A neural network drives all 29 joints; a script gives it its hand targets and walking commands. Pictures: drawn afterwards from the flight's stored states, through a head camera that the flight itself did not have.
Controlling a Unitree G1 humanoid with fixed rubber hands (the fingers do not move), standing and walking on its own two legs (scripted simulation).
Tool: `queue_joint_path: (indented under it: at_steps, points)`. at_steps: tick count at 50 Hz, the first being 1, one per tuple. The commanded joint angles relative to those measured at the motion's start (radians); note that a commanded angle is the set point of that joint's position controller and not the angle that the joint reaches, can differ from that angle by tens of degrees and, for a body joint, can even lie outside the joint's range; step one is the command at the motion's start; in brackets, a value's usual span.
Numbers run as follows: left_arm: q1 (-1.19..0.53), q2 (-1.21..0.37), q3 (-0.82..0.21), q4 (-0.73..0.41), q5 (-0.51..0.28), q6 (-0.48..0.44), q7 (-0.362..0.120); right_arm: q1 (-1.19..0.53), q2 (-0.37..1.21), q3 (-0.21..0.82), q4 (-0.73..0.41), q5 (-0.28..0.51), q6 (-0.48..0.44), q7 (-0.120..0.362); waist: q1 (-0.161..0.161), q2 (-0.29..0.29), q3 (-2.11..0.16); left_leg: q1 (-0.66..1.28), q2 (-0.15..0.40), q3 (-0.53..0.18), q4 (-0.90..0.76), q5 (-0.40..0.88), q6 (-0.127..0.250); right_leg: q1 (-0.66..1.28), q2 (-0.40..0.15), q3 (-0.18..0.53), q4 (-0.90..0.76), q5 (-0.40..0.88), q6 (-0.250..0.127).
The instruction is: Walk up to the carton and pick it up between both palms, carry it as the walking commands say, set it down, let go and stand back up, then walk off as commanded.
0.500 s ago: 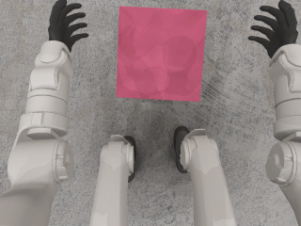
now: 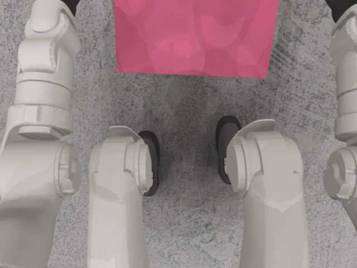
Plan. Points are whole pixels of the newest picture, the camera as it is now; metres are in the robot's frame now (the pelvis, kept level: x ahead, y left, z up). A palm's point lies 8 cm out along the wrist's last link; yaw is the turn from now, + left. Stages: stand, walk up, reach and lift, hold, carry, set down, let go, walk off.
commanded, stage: reach and lift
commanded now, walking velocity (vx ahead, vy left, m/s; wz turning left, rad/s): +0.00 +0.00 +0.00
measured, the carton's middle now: out of the picture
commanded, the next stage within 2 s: none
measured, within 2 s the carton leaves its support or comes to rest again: neither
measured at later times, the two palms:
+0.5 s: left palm (80, 12) +0.54 +0.18 -0.26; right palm (326, 10) +0.50 -0.27 -0.26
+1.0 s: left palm (93, 7) +0.54 +0.15 -0.25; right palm (315, 4) +0.51 -0.25 -0.25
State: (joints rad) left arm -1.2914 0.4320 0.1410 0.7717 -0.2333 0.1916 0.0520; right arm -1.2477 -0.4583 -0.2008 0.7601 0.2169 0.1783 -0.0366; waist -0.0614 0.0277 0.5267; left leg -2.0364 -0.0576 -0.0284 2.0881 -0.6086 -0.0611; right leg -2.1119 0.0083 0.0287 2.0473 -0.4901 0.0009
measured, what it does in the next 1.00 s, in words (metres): lowers itself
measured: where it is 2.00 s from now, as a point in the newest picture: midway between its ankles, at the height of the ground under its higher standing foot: (188, 167)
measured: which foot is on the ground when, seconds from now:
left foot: down 0.00-1.00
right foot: down 0.00-1.00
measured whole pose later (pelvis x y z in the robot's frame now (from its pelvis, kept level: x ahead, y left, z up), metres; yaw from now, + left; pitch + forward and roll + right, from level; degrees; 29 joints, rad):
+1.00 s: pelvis +0.00 +0.00 -0.05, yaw +1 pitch +33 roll +0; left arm -1.47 0.40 -0.05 1.15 -0.31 0.05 0.09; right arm -1.46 -0.46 -0.03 1.24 0.33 0.00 -0.04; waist -0.07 0.02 0.49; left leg -2.24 -0.05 -0.02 2.24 -0.57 -0.04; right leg -2.29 -0.05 0.00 2.19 -0.48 -0.02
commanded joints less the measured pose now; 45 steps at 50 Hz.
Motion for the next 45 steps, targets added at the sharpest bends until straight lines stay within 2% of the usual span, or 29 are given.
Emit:
queue_joint_path:
  at_steps: [1, 2, 4, 6, 7, 8, 9, 10, 14, 15, 16, 17, 20, 23, 24, 25, 26, 27, 28, 29, 30, 31, 32, 34, 35, 40, 42, 44, 45]
  points:
    - [-0.321, 0.209, 0.006, -0.148, -0.023, -0.055, 0.025, -0.298, -0.252, -0.018, -0.151, 0.015, -0.057, -0.014, -0.035, -0.039, -1.865, 0.445, -0.004, 0.101, -0.134, 0.272, 0.03, 0.953, -0.005, -0.061, -0.073, 0.461, 0.011]
    - [-0.326, 0.213, 0.007, -0.109, -0.011, -0.061, 0.029, -0.299, -0.258, -0.025, -0.092, 0.016, -0.059, -0.014, -0.03, -0.016, -1.771, 0.422, 0.006, 0.101, -0.133, 0.23, 0.032, 0.869, -0.011, -0.062, -0.072, 0.391, 0.011]
    - [-0.318, 0.189, -0.012, 0.099, -0.014, -0.07, 0.023, -0.286, -0.198, 0.029, 0.105, 0.018, -0.072, -0.001, -0.017, -0.049, -1.485, 0.31, 0.02, 0.086, -0.123, 0.133, 0.037, 0.708, -0.029, -0.06, -0.073, 0.256, 0.011]
    - [-0.359, 0.18, -0.013, 0.067, 0.006, -0.085, 0.02, -0.346, -0.207, 0.02, 0.093, 0.013, -0.095, 0.006, -0.003, -0.032, -1.471, 0.304, 0.028, 0.087, -0.119, 0.128, 0.034, 0.681, -0.04, -0.058, -0.058, 0.236, 0.013]
    - [-0.358, 0.18, -0.023, 0.125, 0.004, -0.095, 0.018, -0.349, -0.202, 0.024, 0.16, 0.026, -0.107, 0.009, -0.001, -0.023, -1.427, 0.284, 0.037, 0.086, -0.104, 0.119, 0.031, 0.643, -0.048, -0.053, -0.049, 0.213, 0.013]
    - [-0.362, 0.158, -0.044, 0.145, -0.004, -0.1, 0.011, -0.334, -0.184, 0.037, 0.192, 0.022, -0.117, 0.01, -0.024, -0.032, -1.392, 0.27, 0.036, 0.085, -0.095, 0.118, 0.033, 0.638, -0.045, -0.05, -0.05, 0.21, 0.013]
    - [-0.396, 0.164, -0.035, 0.132, -0.007, -0.107, 0.006, -0.364, -0.196, 0.029, 0.196, 0.03, -0.124, 0.009, -0.024, -0.013, -1.408, 0.257, 0.041, 0.094, -0.075, 0.141, 0.019, 0.646, -0.048, -0.034, -0.043, 0.246, 0.018]
    - [-0.385, 0.151, -0.065, 0.182, -0.018, -0.108, 0.003, -0.341, -0.205, 0.023, 0.272, 0.022, -0.129, 0.012, -0.043, 0.001, -1.373, 0.253, 0.045, 0.082, -0.082, 0.125, 0.019, 0.615, -0.05, -0.048, -0.029, 0.229, 0.016]
    - [-0.379, 0.146, -0.083, 0.208, -0.007, -0.131, 0.005, -0.35, -0.197, 0.033, 0.264, 0.026, -0.164, 0.016, -0.049, 0.009, -1.354, 0.294, 0.042, 0.051, -0.047, 0.195, 0.018, 0.549, -0.055, -0.048, 0.003, 0.279, 0.021]
    - [-0.379, 0.138, -0.09, 0.22, -0.014, -0.135, 0.004, -0.355, -0.197, 0.026, 0.26, 0.023, -0.174, 0.018, -0.064, 0.008, -1.312, 0.255, 0.038, 0.046, -0.035, 0.205, 0.021, 0.507, -0.057, -0.045, 0.016, 0.292, 0.019]
    - [-0.384, 0.135, -0.088, 0.202, -0.014, -0.142, 0.01, -0.35, -0.217, 0.013, 0.268, 0.025, -0.181, 0.015, -0.045, 0.046, -1.334, 0.285, 0.039, 0.051, -0.033, 0.238, 0.012, 0.505, -0.058, -0.032, 0.017, 0.317, 0.018]
    - [-0.404, 0.129, -0.11, 0.162, -0.025, -0.147, 0.017, -0.356, -0.213, 0.02, 0.235, 0.03, -0.192, 0.012, -0.076, 0.032, -1.391, 0.314, 0.038, 0.045, -0.016, 0.268, 0.009, 0.538, -0.06, -0.042, 0.029, 0.351, 0.015]
    - [-0.38, 0.118, -0.121, 0.126, -0.042, -0.157, 0.025, -0.339, -0.177, 0.054, 0.236, 0.08, -0.198, 0.013, -0.025, 0.051, -1.426, 0.328, 0.029, 0.045, -0.013, 0.313, 0.013, 0.536, -0.053, -0.041, 0.039, 0.394, 0.011]
    - [-0.346, 0.077, -0.153, 0.146, -0.078, -0.158, 0.017, -0.302, -0.148, 0.079, 0.27, 0.099, -0.192, 0.029, -0.051, 0.058, -1.399, 0.325, 0.033, 0.04, -0.001, 0.348, 0.011, 0.497, -0.058, -0.04, 0.053, 0.422, 0.007]
    - [-0.345, 0.089, -0.143, 0.15, -0.078, -0.157, 0.016, -0.296, -0.171, 0.066, 0.267, 0.087, -0.194, 0.027, -0.06, 0.038, -1.398, 0.323, 0.029, 0.046, 0.003, 0.337, 0.013, 0.512, -0.058, -0.04, 0.044, 0.41, 0.007]
    - [-0.346, 0.094, -0.145, 0.135, -0.085, -0.155, 0.015, -0.297, -0.197, 0.046, 0.246, 0.076, -0.196, 0.02, -0.089, 0.038, -1.422, 0.313, 0.03, 0.043, 0.01, 0.332, 0.016, 0.53, -0.061, -0.037, 0.046, 0.42, 0.009]
    - [-0.344, 0.1, -0.143, 0.169, -0.09, -0.154, 0.013, -0.286, -0.173, 0.066, 0.275, 0.08, -0.193, 0.017, -0.084, 0.012, -1.402, 0.284, 0.026, 0.043, 0.011, 0.317, 0.022, 0.529, -0.058, -0.035, 0.044, 0.414, 0.012]
    - [-0.326, 0.082, -0.158, 0.169, -0.092, -0.149, 0.011, -0.28, -0.172, 0.066, 0.269, 0.079, -0.19, 0.018, -0.074, 0.037, -1.373, 0.297, 0.025, 0.043, 0.005, 0.312, 0.023, 0.535, -0.058, -0.031, 0.036, 0.405, 0.011]
    - [-0.336, 0.085, -0.145, 0.16, -0.092, -0.148, 0.009, -0.281, -0.153, 0.077, 0.276, 0.08, -0.189, 0.022, -0.068, 0.012, -1.361, 0.274, 0.025, 0.047, 0.003, 0.301, 0.024, 0.524, -0.064, -0.036, 0.038, 0.395, 0.007]
    - [-0.324, 0.086, -0.147, 0.196, -0.086, -0.147, 0.01, -0.292, -0.164, 0.078, 0.277, 0.082, -0.19, 0.021, -0.063, 0.014, -1.378, 0.304, 0.026, 0.05, 0.001, 0.3, 0.024, 0.535, -0.059, -0.034, 0.033, 0.378, 0.012]
    - [-0.347, 0.101, -0.152, 0.164, -0.085, -0.15, 0.013, -0.297, -0.171, 0.075, 0.271, 0.086, -0.189, 0.021, -0.061, 0.031, -1.351, 0.288, 0.026, 0.051, -0.003, 0.277, 0.022, 0.517, -0.059, -0.034, 0.028, 0.356, 0.006]
    - [-0.353, 0.109, -0.145, 0.179, -0.082, -0.152, 0.017, -0.307, -0.159, 0.08, 0.284, 0.093, -0.189, 0.023, -0.042, 0.03, -1.342, 0.299, 0.028, 0.048, -0.009, 0.287, 0.025, 0.501, -0.058, -0.035, 0.031, 0.356, 0.009]
    - [-0.356, 0.103, -0.142, 0.201, -0.077, -0.15, 0.017, -0.321, -0.141, 0.098, 0.273, 0.101, -0.191, 0.023, -0.044, 0.008, -1.349, 0.292, 0.028, 0.044, -0.011, 0.28, 0.026, 0.509, -0.061, -0.042, 0.03, 0.353, 0.012]
    - [-0.375, 0.096, -0.145, 0.177, -0.076, -0.153, 0.018, -0.355, -0.142, 0.096, 0.253, 0.107, -0.194, 0.022, -0.033, 0.02, -1.354, 0.267, 0.029, 0.058, -0.002, 0.266, 0.026, 0.517, -0.062, -0.032, 0.025, 0.339, 0.004]
    - [-0.387, 0.076, -0.159, 0.191, -0.085, -0.151, 0.017, -0.36, -0.14, 0.101, 0.273, 0.106, -0.195, 0.022, -0.054, 0.02, -1.342, 0.264, 0.03, 0.049, -0.011, 0.263, 0.025, 0.511, -0.063, -0.042, 0.029, 0.344, 0.007]
    - [-0.391, 0.081, -0.155, 0.255, -0.074, -0.156, 0.023, -0.387, -0.118, 0.129, 0.305, 0.113, -0.192, 0.011, -0.039, 0.008, -1.303, 0.259, 0.028, 0.05, -0.02, 0.228, 0.03, 0.505, -0.054, -0.031, 0.002, 0.301, 0.008]
    - [-0.421, 0.074, -0.154, 0.231, -0.062, -0.162, 0.03, -0.419, -0.099, 0.137, 0.313, 0.127, -0.196, 0.008, -0.015, 0.021, -1.334, 0.266, 0.031, 0.047, -0.021, 0.253, 0.032, 0.505, -0.052, -0.023, 0.017, 0.321, 0.007]
    - [-0.443, 0.072, -0.164, 0.231, -0.066, -0.165, 0.036, -0.405, -0.101, 0.146, 0.342, 0.127, -0.2, 0.002, -0.04, 0.021, -1.34, 0.26, 0.031, 0.052, -0.014, 0.238, 0.024, 0.51, -0.049, -0.022, 0.007, 0.319, 0.002]
    - [-0.437, 0.059, -0.173, 0.249, -0.068, -0.168, 0.034, -0.418, -0.085, 0.144, 0.35, 0.125, -0.2, -0.002, -0.026, 0.028, -1.331, 0.248, 0.033, 0.059, -0.018, 0.236, 0.025, 0.516, -0.05, -0.009, 0.0, 0.312, 0.005]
